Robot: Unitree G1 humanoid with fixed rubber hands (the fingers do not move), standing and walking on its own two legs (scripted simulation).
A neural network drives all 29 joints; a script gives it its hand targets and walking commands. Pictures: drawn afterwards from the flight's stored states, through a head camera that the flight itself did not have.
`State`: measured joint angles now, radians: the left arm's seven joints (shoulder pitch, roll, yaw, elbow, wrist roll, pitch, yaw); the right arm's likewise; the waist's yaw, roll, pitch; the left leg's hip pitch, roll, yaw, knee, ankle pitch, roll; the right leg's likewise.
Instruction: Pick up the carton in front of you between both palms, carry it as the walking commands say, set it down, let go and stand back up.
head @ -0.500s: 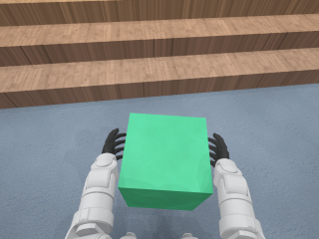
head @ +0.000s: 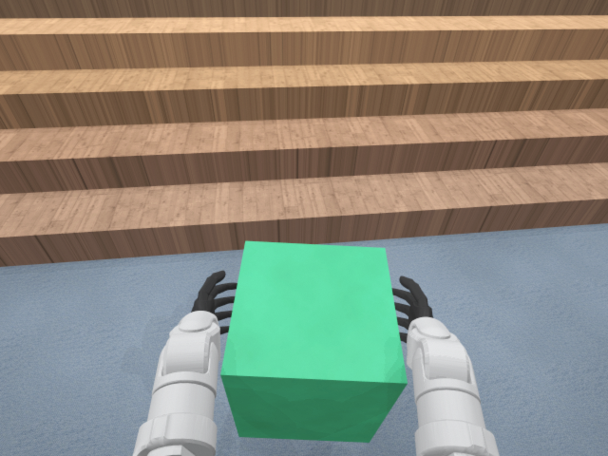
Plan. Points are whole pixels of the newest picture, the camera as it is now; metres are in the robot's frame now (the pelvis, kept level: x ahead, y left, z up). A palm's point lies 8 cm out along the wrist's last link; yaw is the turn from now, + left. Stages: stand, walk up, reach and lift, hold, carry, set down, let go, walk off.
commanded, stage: reach and lift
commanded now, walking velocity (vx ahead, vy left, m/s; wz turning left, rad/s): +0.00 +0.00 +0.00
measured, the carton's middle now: (309, 345) +0.31 +0.00 -0.05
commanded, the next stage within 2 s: hold in 0.78 s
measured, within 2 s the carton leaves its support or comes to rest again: neither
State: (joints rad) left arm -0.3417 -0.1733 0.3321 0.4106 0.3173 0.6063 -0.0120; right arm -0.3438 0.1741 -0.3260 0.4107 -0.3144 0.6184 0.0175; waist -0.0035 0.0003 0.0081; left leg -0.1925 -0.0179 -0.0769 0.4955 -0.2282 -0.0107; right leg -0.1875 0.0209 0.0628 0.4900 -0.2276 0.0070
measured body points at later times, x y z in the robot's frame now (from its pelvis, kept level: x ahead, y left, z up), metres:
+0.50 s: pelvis +0.02 +0.00 +0.01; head -0.01 +0.00 +0.46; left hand +0.32 +0.15 +0.03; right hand +0.32 -0.15 +0.03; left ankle +0.03 +0.13 -0.74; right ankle +0.03 -0.13 -0.74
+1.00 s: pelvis +0.01 +0.00 +0.01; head -0.03 +0.00 +0.46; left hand +0.31 +0.15 +0.05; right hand +0.31 -0.15 +0.05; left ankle +0.03 +0.13 -0.74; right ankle +0.03 -0.13 -0.74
